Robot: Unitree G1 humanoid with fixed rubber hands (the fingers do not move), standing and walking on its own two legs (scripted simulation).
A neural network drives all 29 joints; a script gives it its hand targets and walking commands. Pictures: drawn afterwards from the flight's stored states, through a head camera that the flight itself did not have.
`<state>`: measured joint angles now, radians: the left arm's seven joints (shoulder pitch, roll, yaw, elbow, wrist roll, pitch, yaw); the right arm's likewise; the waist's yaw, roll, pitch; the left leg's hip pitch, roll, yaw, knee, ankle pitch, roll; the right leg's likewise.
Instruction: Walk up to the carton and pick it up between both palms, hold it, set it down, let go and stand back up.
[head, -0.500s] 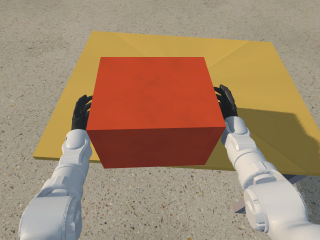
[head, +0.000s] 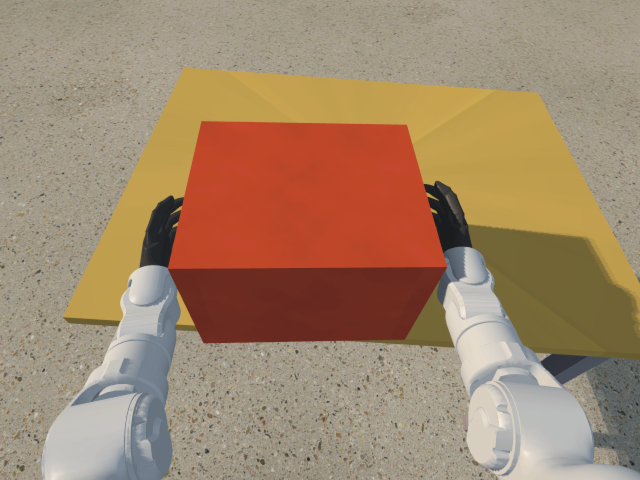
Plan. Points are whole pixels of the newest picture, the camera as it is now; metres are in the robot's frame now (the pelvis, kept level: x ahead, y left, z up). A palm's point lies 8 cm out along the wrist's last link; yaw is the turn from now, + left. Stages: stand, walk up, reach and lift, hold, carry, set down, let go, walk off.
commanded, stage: reach and lift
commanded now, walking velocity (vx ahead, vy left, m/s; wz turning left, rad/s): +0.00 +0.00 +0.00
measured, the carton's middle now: (305, 233) +0.45 +0.01 +0.02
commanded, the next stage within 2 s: none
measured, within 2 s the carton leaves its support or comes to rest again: leaves its support in 0.30 s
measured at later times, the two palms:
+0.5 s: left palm (156, 249) +0.40 +0.20 +0.06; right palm (458, 250) +0.39 -0.18 +0.07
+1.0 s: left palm (143, 241) +0.38 +0.20 +0.10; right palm (472, 240) +0.38 -0.18 +0.11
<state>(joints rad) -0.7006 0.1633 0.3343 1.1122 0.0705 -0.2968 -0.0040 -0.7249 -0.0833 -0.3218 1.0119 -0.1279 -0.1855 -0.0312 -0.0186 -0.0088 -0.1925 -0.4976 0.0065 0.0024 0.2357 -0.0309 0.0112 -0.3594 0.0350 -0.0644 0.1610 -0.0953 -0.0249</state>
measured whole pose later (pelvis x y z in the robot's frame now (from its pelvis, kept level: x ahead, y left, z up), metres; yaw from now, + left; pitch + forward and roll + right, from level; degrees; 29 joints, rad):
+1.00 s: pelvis -0.01 +0.00 +0.00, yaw +2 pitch +7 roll -1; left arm -0.69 0.20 0.19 1.03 -0.03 -0.18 0.00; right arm -0.63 -0.08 -0.25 0.90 -0.07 -0.14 -0.08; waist -0.03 -0.02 -0.16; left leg -0.32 0.00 -0.02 0.23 -0.04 0.01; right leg -0.17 0.03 -0.09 0.16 -0.11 -0.03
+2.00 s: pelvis -0.02 +0.00 +0.00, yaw +1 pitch -2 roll -1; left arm -0.46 0.16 0.23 0.23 0.11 0.51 -0.04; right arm -0.50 -0.11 -0.08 0.46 0.11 0.30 -0.11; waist -0.05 -0.05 -0.06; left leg -0.16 0.01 0.00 0.28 -0.07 0.01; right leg -0.02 0.04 -0.07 0.20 -0.14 -0.03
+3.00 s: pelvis -0.02 +0.00 +0.00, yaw +0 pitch -4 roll -1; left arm -0.52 0.12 0.26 0.05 0.16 0.77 -0.03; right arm -0.61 -0.16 -0.10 0.41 0.15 0.49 -0.07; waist -0.06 -0.05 -0.08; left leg -0.13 0.01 0.01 0.27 -0.08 0.01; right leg 0.01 0.04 -0.05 0.18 -0.13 -0.02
